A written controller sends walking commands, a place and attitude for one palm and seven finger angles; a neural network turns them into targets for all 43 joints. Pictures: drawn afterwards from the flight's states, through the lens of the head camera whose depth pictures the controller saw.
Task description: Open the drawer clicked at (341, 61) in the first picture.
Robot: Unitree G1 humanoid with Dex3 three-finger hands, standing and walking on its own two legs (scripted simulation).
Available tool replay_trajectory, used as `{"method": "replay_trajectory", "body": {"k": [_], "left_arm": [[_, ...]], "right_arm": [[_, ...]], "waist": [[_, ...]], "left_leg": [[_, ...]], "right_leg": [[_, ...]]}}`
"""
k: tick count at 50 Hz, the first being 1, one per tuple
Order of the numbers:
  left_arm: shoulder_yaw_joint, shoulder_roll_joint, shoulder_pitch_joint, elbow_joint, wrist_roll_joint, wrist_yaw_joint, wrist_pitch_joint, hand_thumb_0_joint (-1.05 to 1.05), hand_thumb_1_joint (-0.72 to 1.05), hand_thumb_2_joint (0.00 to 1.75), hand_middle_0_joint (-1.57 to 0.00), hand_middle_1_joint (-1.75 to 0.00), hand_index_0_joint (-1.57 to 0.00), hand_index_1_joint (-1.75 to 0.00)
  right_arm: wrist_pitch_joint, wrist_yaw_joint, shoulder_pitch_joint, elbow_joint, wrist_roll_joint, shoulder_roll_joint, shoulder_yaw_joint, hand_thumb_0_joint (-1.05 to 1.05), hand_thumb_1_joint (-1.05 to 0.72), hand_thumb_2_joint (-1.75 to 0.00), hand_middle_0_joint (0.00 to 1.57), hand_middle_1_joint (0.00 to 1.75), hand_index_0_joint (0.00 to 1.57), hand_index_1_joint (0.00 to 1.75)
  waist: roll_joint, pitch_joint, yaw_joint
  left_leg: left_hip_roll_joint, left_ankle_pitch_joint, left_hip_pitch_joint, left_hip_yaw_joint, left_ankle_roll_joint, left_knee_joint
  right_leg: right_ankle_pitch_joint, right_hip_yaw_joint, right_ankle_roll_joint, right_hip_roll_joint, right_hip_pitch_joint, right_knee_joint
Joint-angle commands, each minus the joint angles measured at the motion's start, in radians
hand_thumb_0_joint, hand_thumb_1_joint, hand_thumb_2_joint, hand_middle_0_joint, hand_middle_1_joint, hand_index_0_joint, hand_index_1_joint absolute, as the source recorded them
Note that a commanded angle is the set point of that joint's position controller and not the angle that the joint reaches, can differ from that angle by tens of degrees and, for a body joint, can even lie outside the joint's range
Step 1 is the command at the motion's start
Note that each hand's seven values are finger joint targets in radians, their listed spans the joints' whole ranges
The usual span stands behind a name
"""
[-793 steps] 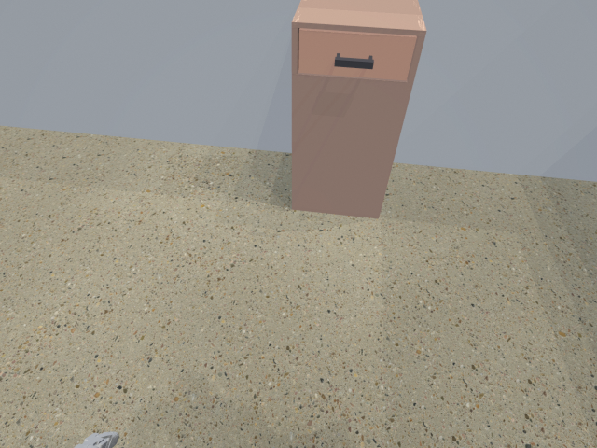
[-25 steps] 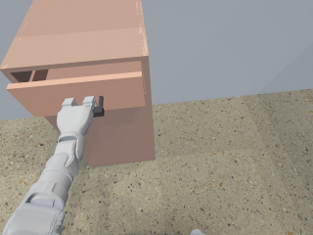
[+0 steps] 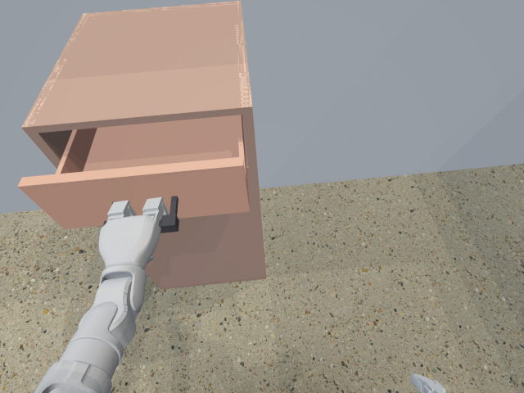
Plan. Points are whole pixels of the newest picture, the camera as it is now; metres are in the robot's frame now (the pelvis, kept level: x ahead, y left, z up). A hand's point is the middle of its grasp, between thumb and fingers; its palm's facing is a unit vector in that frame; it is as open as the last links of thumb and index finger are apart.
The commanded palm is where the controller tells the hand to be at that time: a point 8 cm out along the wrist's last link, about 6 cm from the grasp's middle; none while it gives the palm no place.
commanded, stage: pull the drawer open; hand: left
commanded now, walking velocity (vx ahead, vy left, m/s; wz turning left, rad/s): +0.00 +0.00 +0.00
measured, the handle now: (143, 215) +0.40 +0.23 +0.00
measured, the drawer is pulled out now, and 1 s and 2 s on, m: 0.12 0.25 0.30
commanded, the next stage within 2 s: open the thumb to release the handle in 1.78 s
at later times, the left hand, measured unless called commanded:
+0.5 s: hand (139, 291) +0.27 +0.21 -0.02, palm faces +0.00 -0.05 -1.00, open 5.8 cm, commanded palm +0.24 +0.21 +0.04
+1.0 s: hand (135, 329) +0.22 +0.20 -0.02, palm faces +0.01 -0.07 -1.00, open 5.8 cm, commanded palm +0.18 +0.20 +0.04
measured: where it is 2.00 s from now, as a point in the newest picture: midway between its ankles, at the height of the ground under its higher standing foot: outside the picture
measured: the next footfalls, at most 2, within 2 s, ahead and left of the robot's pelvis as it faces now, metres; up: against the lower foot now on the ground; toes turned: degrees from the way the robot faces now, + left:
none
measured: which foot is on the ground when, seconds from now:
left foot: down 0.00-1.00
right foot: down 0.00-1.00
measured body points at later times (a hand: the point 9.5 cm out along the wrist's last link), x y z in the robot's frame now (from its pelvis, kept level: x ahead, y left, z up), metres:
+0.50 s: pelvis -0.01 -0.01 +0.00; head +0.02 -0.04 +0.45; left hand +0.27 +0.21 +0.04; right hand +0.16 -0.25 -0.12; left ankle -0.05 +0.12 -0.71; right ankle +0.01 -0.14 -0.71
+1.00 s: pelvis -0.02 -0.01 +0.00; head +0.01 -0.05 +0.45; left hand +0.21 +0.20 +0.04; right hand +0.17 -0.25 -0.11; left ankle -0.05 +0.12 -0.71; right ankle +0.01 -0.14 -0.71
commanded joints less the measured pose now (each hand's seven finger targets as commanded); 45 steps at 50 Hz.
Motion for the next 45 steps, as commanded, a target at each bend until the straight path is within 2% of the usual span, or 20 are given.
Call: {"method": "replay_trajectory", "body": {"k": [1, 3, 5, 8, 11, 13, 14, 16, 17, 19, 22, 24, 27, 30, 32, 36, 38, 39, 40, 45], "left_arm": [[0.076, 0.153, -0.155, -0.224, 0.001, 0.051, 0.015, 0.00, 0.90, 0.90, -0.40, -1.35, -0.40, -1.35], [0.091, 0.169, -0.142, -0.242, 0.003, 0.052, 0.015, 0.00, 0.90, 0.90, -0.40, -1.35, -0.40, -1.35], [0.067, 0.135, -0.101, -0.267, -0.001, 0.052, 0.015, 0.00, 0.90, 0.90, -0.40, -1.35, -0.40, -1.35], [0.087, 0.155, -0.070, -0.309, 0.001, 0.054, 0.012, 0.00, 0.90, 0.90, -0.40, -1.35, -0.40, -1.35], [0.056, 0.113, -0.028, -0.334, 0.003, 0.056, 0.009, 0.00, 0.90, 0.90, -0.40, -1.35, -0.40, -1.35], [0.077, 0.134, -0.006, -0.338, 0.008, 0.059, 0.010, 0.00, 0.90, 0.90, -0.40, -1.35, -0.40, -1.35], [0.061, 0.125, -0.044, -0.346, 0.009, 0.060, 0.008, 0.00, 0.90, 0.90, -0.40, -1.35, -0.40, -1.35], [0.051, 0.113, -0.033, -0.350, 0.015, 0.063, 0.009, 0.00, 0.90, 0.90, -0.40, -1.35, -0.40, -1.35], [0.080, 0.144, -0.031, -0.359, 0.017, 0.066, 0.010, 0.00, 0.90, 0.90, -0.40, -1.35, -0.40, -1.35], [0.036, 0.107, -0.054, -0.358, 0.023, 0.064, 0.013, 0.00, 0.90, 0.90, -0.40, -1.35, -0.40, -1.35], [0.065, 0.131, -0.016, -0.359, 0.022, 0.062, 0.014, 0.00, 0.90, 0.90, -0.40, -1.35, -0.40, -1.35], [0.038, 0.106, -0.011, -0.368, 0.021, 0.058, 0.012, 0.00, 0.90, 0.90, -0.40, -1.35, -0.40, -1.35], [0.055, 0.109, 0.074, -0.413, 0.016, 0.054, 0.004, 0.00, 0.90, 0.90, -0.40, -1.35, -0.40, -1.35], [0.038, 0.081, 0.132, -0.461, 0.008, 0.054, -0.002, 0.00, 0.90, 0.90, -0.40, -1.35, -0.40, -1.35], [0.075, 0.109, 0.213, -0.479, 0.009, 0.057, 0.000, 0.00, 0.90, 0.90, -0.40, -1.35, -0.40, -1.35], [0.047, 0.088, 0.192, -0.529, 0.020, 0.070, -0.002, 0.00, 0.90, 0.90, -0.40, -1.35, -0.40, -1.35], [0.061, 0.105, 0.225, -0.538, 0.029, 0.079, 0.004, 0.00, 0.90, 0.90, -0.40, -1.35, -0.40, -1.35], [0.033, 0.074, 0.222, -0.540, 0.026, 0.079, 0.008, 0.00, 0.90, 0.90, -0.40, -1.35, -0.40, -1.35], [0.047, 0.090, 0.219, -0.539, 0.027, 0.079, 0.008, 0.00, 0.90, 0.90, -0.40, -1.35, -0.40, -1.35], [0.012, 0.057, 0.278, -0.589, 0.026, 0.079, 0.018, 0.00, 0.90, 0.90, -0.40, -1.35, -0.40, -1.35]], "right_arm": [[-0.046, -0.018, -0.036, -0.121, -0.004, -0.124, -0.034, 0.00, -0.90, -0.90, 0.20, 0.30, 0.20, 0.30], [-0.048, -0.022, -0.047, -0.121, -0.006, -0.124, -0.033, 0.00, -0.90, -0.90, 0.20, 0.30, 0.20, 0.30], [-0.054, -0.022, -0.062, -0.130, -0.004, -0.117, -0.031, 0.00, -0.90, -0.90, 0.20, 0.30, 0.20, 0.30], [-0.060, -0.023, -0.076, -0.138, -0.008, -0.117, -0.027, 0.00, -0.90, -0.90, 0.20, 0.30, 0.20, 0.30], [-0.068, -0.022, -0.096, -0.143, -0.008, -0.109, -0.026, 0.00, -0.90, -0.90, 0.20, 0.30, 0.20, 0.30], [-0.070, -0.024, -0.108, -0.145, -0.009, -0.109, -0.022, 0.00, -0.90, -0.90, 0.20, 0.30, 0.20, 0.30], [-0.072, -0.027, -0.111, -0.143, -0.008, -0.110, -0.020, 0.00, -0.90, -0.90, 0.20, 0.30, 0.20, 0.30], [-0.078, -0.028, -0.119, -0.143, -0.011, -0.105, -0.019, 0.00, -0.90, -0.90, 0.20, 0.30, 0.20, 0.30], [-0.078, -0.030, -0.126, -0.143, -0.010, -0.108, -0.019, 0.00, -0.90, -0.90, 0.20, 0.30, 0.20, 0.30], [-0.081, -0.031, -0.130, -0.139, -0.011, -0.102, -0.016, 0.00, -0.90, -0.90, 0.20, 0.30, 0.20, 0.30], [-0.086, -0.035, -0.140, -0.142, -0.013, -0.104, -0.015, 0.00, -0.90, -0.90, 0.20, 0.30, 0.20, 0.30], [-0.088, -0.035, -0.144, -0.143, -0.014, -0.098, -0.012, 0.00, -0.90, -0.90, 0.20, 0.30, 0.20, 0.30], [-0.095, -0.032, -0.157, -0.158, -0.015, -0.098, -0.015, 0.00, -0.90, -0.90, 0.20, 0.30, 0.20, 0.30], [-0.099, -0.025, -0.165, -0.165, -0.017, -0.093, -0.013, 0.00, -0.90, -0.90, 0.20, 0.30, 0.20, 0.30], [-0.098, -0.024, -0.173, -0.172, -0.018, -0.095, -0.013, 0.00, -0.90, -0.90, 0.20, 0.30, 0.20, 0.30], [-0.103, -0.021, -0.183, -0.169, -0.022, -0.090, -0.009, 0.00, -0.90, -0.90, 0.20, 0.30, 0.20, 0.30], [-0.103, -0.022, -0.187, -0.167, -0.027, -0.090, -0.009, 0.00, -0.90, -0.90, 0.20, 0.30, 0.20, 0.30], [-0.104, -0.021, -0.189, -0.169, -0.027, -0.087, -0.006, 0.00, -0.90, -0.90, 0.20, 0.30, 0.20, 0.30], [-0.104, -0.022, -0.189, -0.163, -0.026, -0.087, -0.009, 0.00, -0.90, -0.90, 0.20, 0.30, 0.20, 0.30], [-0.104, -0.016, -0.201, -0.174, -0.028, -0.083, -0.007, 0.00, -0.90, -0.90, 0.20, 0.30, 0.20, 0.30]], "waist": [[-0.052, -0.305, 0.025], [-0.059, -0.300, 0.030], [-0.051, -0.286, 0.034], [-0.056, -0.289, 0.043], [-0.060, -0.263, 0.039], [-0.066, -0.247, 0.047], [-0.068, -0.236, 0.036], [-0.060, -0.231, 0.039], [-0.049, -0.233, 0.047], [-0.054, -0.222, 0.037], [-0.060, -0.235, 0.054], [-0.063, -0.221, 0.053], [-0.062, -0.247, 0.072], [-0.065, -0.221, 0.068], [-0.078, -0.227, 0.082], [-0.060, -0.195, 0.065], [-0.056, -0.203, 0.072], [-0.056, -0.191, 0.065], [-0.064, -0.188, 0.065], [-0.059, -0.192, 0.072]], "left_leg": [[-0.062, 0.482, 0.118, -0.003, 0.021, -0.076], [-0.063, 0.473, 0.117, 0.000, 0.022, -0.079], [-0.065, 0.468, 0.121, 0.000, 0.020, -0.083], [-0.067, 0.457, 0.125, 0.002, 0.020, -0.086], [-0.070, 0.433, 0.129, 0.004, 0.020, -0.085], [-0.071, 0.404, 0.123, 0.005, 0.020, -0.091], [-0.073, 0.380, 0.117, 0.003, 0.019, -0.093], [-0.075, 0.366, 0.126, 0.006, 0.020, -0.094], [-0.075, 0.368, 0.127, 0.002, 0.018, -0.097], [-0.076, 0.357, 0.131, 0.004, 0.019, -0.095], [-0.077, 0.347, 0.134, 0.003, 0.017, -0.101], [-0.080, 0.339, 0.127, 0.004, 0.018, -0.102], [-0.079, 0.369, 0.139, 0.003, 0.016, -0.103], [-0.077, 0.365, 0.133, 0.007, 0.017, -0.099], [-0.078, 0.371, 0.129, 0.006, 0.014, -0.098], [-0.077, 0.324, 0.125, 0.003, 0.015, -0.095], [-0.077, 0.324, 0.133, 0.005, 0.015, -0.093], [-0.078, 0.317, 0.131, 0.002, 0.016, -0.092], [-0.077, 0.312, 0.129, 0.003, 0.014, -0.091], [-0.075, 0.319, 0.142, -0.003, 0.013, -0.094]], "right_leg": [[0.385, -0.049, -0.065, 0.074, 0.276, -0.036], [0.390, -0.045, -0.064, 0.071, 0.288, -0.039], [0.384, -0.048, -0.065, 0.071, 0.286, -0.040], [0.384, -0.044, -0.065, 0.069, 0.300, -0.041], [0.367, -0.045, -0.065, 0.071, 0.284, -0.047], [0.340, -0.044, -0.065, 0.070, 0.284, -0.050], [0.324, -0.044, -0.065, 0.070, 0.275, -0.051], [0.310, -0.045, -0.066, 0.069, 0.269, -0.056], [0.299, -0.042, -0.069, 0.072, 0.273, -0.056], [0.294, -0.044, -0.067, 0.069, 0.259, -0.057], [0.282, -0.040, -0.068, 0.069, 0.277, -0.061], [0.285, -0.039, -0.066, 0.067, 0.278, -0.061], [0.303, -0.036, -0.069, 0.070, 0.301, -0.058], [0.310, -0.036, -0.066, 0.067, 0.290, -0.058], [0.317, -0.033, -0.068, 0.070, 0.307, -0.057], [0.265, -0.033, -0.067, 0.070, 0.263, -0.056], [0.262, -0.029, -0.069, 0.071, 0.268, -0.055], [0.258, -0.033, -0.068, 0.069, 0.259, -0.056], [0.255, -0.031, -0.068, 0.071, 0.259, -0.056], [0.241, -0.034, -0.070, 0.072, 0.257, -0.054]]}}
